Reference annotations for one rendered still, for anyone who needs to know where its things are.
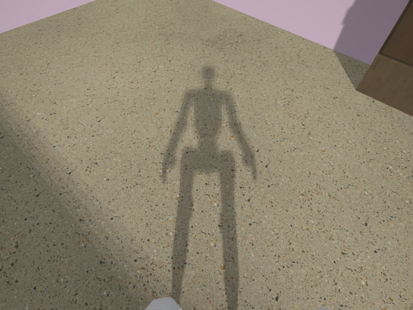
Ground cupboard door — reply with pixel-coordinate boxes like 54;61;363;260
382;2;413;65

